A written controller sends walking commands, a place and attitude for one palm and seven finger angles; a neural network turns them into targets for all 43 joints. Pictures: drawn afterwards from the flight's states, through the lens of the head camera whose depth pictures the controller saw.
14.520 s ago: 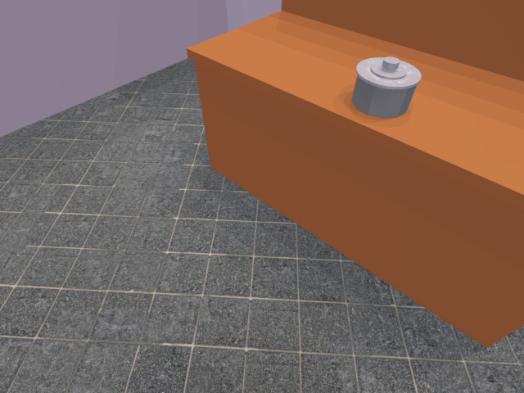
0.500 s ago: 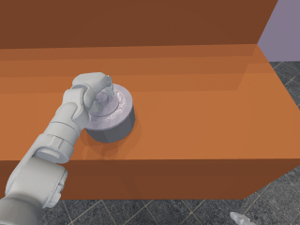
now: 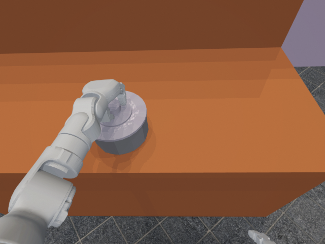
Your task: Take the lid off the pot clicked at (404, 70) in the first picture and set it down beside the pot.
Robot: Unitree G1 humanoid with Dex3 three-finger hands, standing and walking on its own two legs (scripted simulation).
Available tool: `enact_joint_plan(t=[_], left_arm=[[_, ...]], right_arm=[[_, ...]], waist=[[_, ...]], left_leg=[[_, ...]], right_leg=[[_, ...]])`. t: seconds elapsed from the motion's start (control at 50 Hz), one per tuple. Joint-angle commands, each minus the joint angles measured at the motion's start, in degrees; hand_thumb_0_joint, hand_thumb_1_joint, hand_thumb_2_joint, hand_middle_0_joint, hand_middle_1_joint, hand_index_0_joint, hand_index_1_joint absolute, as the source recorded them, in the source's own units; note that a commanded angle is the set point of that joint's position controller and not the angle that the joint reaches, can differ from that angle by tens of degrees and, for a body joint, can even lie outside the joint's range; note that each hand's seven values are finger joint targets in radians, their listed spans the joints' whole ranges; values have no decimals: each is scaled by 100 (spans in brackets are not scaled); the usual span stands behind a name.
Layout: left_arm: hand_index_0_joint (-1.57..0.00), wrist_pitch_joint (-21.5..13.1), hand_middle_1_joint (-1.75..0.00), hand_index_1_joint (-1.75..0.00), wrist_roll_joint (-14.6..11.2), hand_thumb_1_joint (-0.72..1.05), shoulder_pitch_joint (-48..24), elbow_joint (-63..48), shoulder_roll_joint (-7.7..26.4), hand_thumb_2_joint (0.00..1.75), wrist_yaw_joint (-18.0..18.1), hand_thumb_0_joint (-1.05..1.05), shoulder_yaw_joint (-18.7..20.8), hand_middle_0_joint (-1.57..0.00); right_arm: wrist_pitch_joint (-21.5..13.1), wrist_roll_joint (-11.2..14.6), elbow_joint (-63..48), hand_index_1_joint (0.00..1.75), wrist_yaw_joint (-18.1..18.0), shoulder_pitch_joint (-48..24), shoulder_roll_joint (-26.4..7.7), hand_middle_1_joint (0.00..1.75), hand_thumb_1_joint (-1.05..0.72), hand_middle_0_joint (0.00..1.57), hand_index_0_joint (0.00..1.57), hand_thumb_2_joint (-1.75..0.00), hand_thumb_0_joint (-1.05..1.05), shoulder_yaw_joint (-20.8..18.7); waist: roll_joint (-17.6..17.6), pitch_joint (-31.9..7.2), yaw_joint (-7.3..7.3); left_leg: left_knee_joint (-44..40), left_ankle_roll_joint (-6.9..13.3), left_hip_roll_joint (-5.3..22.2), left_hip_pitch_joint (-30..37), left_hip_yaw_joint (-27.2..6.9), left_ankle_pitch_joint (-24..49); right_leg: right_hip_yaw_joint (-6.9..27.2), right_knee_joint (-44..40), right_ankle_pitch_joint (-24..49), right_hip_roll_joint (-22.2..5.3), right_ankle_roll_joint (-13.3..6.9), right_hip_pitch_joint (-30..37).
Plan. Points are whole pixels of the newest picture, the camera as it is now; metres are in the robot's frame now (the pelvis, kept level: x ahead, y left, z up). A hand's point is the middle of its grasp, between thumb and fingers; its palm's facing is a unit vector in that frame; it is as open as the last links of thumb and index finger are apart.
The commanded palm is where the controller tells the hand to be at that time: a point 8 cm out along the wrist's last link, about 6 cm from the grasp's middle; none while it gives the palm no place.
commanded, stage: lift the lid straight up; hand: left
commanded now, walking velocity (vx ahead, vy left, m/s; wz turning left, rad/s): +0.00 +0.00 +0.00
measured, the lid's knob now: (112, 107) +0.47 +0.15 +0.06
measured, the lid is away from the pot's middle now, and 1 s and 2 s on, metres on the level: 0.01 0.01 0.00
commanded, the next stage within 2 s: move the lid sideways beside the pot in 1.96 s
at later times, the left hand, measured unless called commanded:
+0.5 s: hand (106, 105) +0.43 +0.15 +0.10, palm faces -0.30 -0.07 -0.95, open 7.7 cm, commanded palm +0.43 +0.15 +0.19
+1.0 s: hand (98, 92) +0.44 +0.16 +0.14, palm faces -0.30 -0.06 -0.95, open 7.7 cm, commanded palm +0.44 +0.16 +0.23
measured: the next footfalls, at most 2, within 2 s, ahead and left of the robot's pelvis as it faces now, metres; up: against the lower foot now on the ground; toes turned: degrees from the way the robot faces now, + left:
none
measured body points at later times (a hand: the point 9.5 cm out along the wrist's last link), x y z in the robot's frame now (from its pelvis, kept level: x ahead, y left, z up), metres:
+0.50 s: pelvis +0.00 -0.01 +0.00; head +0.04 -0.03 +0.45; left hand +0.44 +0.15 +0.16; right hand +0.14 -0.25 -0.12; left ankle +0.02 +0.11 -0.74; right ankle -0.04 -0.14 -0.74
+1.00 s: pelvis -0.01 +0.00 +0.00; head +0.03 -0.02 +0.45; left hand +0.45 +0.16 +0.19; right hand +0.12 -0.26 -0.12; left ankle +0.02 +0.11 -0.74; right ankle -0.04 -0.14 -0.74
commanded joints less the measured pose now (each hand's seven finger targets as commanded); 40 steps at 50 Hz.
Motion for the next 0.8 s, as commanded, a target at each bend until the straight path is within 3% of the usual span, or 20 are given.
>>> enact_joint_plan(t=[0.0, 0.06, 0.12, 0.14, 0.16, 0.18, 0.2, 0.26, 0.28, 0.3, 0.38, 0.4, 0.44, 0.5, 0.56, 0.58, 0.66, 0.72, 0.76, 0.78], left_arm=[[-83, -50, -105, -105, 22, 64, -2877, -1444, 946, 98, 177, 0, 520, -86], [-83, -57, -105, -105, 5, 64, -3018, -1552, 1261, 98, 203, 0, 757, -86], [-83, -46, -105, -105, 30, 64, -3072, -2005, 1271, 98, 228, 0, 746, -86], [-83, -23, -105, -105, -19, 64, -2953, -2096, 1215, 98, 239, 0, 723, -86], [-83, -30, -105, -105, -72, 64, -2974, -2318, 1085, 98, 215, 0, 622, -86], [-83, -4, -105, -105, -1, 64, -2931, -2222, 1356, 98, 222, 0, 841, -86], [-83, 52, -105, -105, -23, 64, -2873, -2022, 1261, 98, 219, 0, 739, -86], [-83, 128, -105, -105, -26, 64, -3131, -2350, 1200, 98, 207, 0, 671, -86], [-83, 121, -105, -105, 33, 64, -3158, -2506, 1641, 98, 221, 0, 1034, -86], [-83, 153, -105, -105, 1, 64, -2922, -2316, 1453, 98, 201, 0, 853, -86], [-83, 220, -105, -105, 55, 65, -2945, -2103, 1440, 98, 82, 0, 801, -86], [-83, 279, -105, -105, 14, 65, -2890, -1862, 1387, 98, 66, 0, 743, -86], [-83, 301, -105, -105, 67, 65, -3324, -1949, 1394, 98, 19, 0, 669, -86], [-83, 200, -105, -105, 80, 65, -3670, -2293, 1821, 98, -27, 0, 981, -86], [-83, 138, -105, -105, 35, 65, -3521, -2138, 1569, 98, -139, 0, 821, -86], [-83, 179, -105, -105, -34, 65, -3350, -1946, 1434, 98, -161, 0, 724, -86], [-83, 158, -105, -105, 16, 65, -3633, -1876, 1786, 98, -254, 0, 962, -86], [-83, 184, -105, -105, 31, 65, -3574, -1676, 1655, 98, -297, 0, 828, -86], [-83, 129, -105, -105, 62, 65, -3794, -1793, 1844, 98, -341, 0, 970, -86], [-83, 109, -105, -105, 10, 65, -3832, -1978, 1907, 98, -335, 0, 1011, -86]], right_arm=[[-241, -29, -694, 30, -54, -247, -743, 30, -90, 20, 20, -90, 0, -280], [-242, -24, -675, 30, -70, -273, -766, 30, -90, 20, 20, -90, 0, -253], [-315, -35, -750, 30, -65, -357, -724, 30, -90, 20, 20, -90, 0, -258], [-319, -31, -759, 30, -58, -369, -707, 30, -90, 20, 20, -90, 0, -263], [-335, -38, -802, 30, -37, -375, -691, 30, -90, 20, 20, -90, 0, -269], [-339, -46, -763, 30, -43, -345, -733, 30, -90, 20, 20, -90, 0, -271], [-314, -26, -743, 30, -54, -392, -724, 30, -90, 20, 20, -90, 0, -246], [-352, -29, -767, 30, -35, -441, -717, 30, -90, 20, 20, -90, 0, -251], [-382, -46, -762, 30, -40, -406, -753, 30, -90, 20, 20, -90, 0, -261], [-379, -32, -789, 30, -51, -488, -721, 30, -90, 20, 20, -90, 0, -228], [-354, -14, -727, 30, -65, -548, -732, 30, -90, 20, 20, -90, 0, -192], [-317, 7, -708, 30, -86, -558, -720, 30, -90, 20, 20, -90, 0, -181], [-326, 12, -690, 30, -96, -600, -726, 30, -90, 20, 20, -90, 0, -155], [-397, -30, -734, 30, -134, -587, -745, 30, -90, 20, 20, -90, 0, -155], [-432, -27, -749, 30, -141, -578, -703, 30, -90, 20, 20, -90, 0, -170], [-400, -19, -733, 30, -144, -582, -688, 30, -90, 20, 20, -90, 0, -160], [-395, -24, -729, 30, -167, -600, -754, 30, -90, 20, 20, -90, 0, -139], [-411, -18, -745, 30, -186, -613, -726, 30, -90, 20, 20, -90, 0, -121], [-422, -30, -739, 30, -188, -577, -760, 30, -90, 20, 20, -90, 0, -137], [-441, -33, -774, 30, -197, -563, -750, 30, -90, 20, 20, -90, 0, -148]], waist=[[-308, -2430, -114], [-386, -2391, -76], [-178, -2666, -48], [-88, -2562, -48], [-90, -2615, -64], [-204, -2655, -30], [-236, -2410, -63], [-197, -2573, -51], [-207, -2797, 23], [-104, -2651, -3], [-459, -2412, -12], [-461, -2172, -40], [-344, -2210, -51], [-193, -2663, -7], [-309, -2573, -46], [-443, -2299, -55], [-494, -2356, -6], [-304, -2207, -24], [-429, -2374, -14], [-284, -2451, -9]], left_leg=[[21, 308, -218, 2263, -100, 1844], [-36, 304, -209, 2162, -111, 1809], [0, 307, -213, 2479, -159, 2060], [0, 307, -176, 2506, -144, 2190], [19, 309, -189, 2501, -160, 2328], [23, 314, -198, 2540, -165, 2286], [-11, 305, -191, 2383, -131, 2190], [-14, 303, -210, 2434, -145, 2204], [11, 318, -218, 2570, -163, 2303], [7, 314, -219, 2510, -147, 2334], [-33, 317, -262, 2290, -98, 2030], [-80, 311, -236, 2127, -52, 1860], [-118, 301, -267, 2162, -83, 1660], [-103, 318, -275, 2417, -131, 1843], [-75, 326, -277, 2424, -136, 1918], [-116, 336, -259, 2258, -74, 1799], [-176, 335, -296, 2198, -78, 1645], [-198, 337, -291, 2196, -69, 1622], [-220, 344, -295, 2232, -95, 1603], [-236, 348, -270, 2319, -84, 1646]], right_leg=[[-206, -180, 2471, 402, -269, -19], [-201, -195, 2532, 375, -274, 160], [-194, -175, 2626, 395, -281, 150], [-205, -167, 2661, 387, -286, 131], [-202, -176, 2775, 378, -281, 205], [-205, -184, 2794, 408, -270, 215], [-214, -191, 2746, 399, -270, 191], [-213, -183, 2803, 389, -278, 259], [-179, -177, 2955, 396, -271, 393], [-176, -166, 2932, 378, -272, 347], [-175, -239, 2896, 381, -240, 360], [-172, -248, 2793, 357, -236, 340], [-180, -276, 2594, 366, -248, 252], [-112, -268, 2788, 339, -260, 489], [-128, -299, 2818, 337, -254, 423], [-135, -316, 2824, 327, -232, 443], [-113, -370, 2750, 290, -229, 526], [-97, -381, 2657, 294, -239, 436], [-92, -424, 2646, 287, -235, 544], [-73, -410, 2691, 279, -234, 608]])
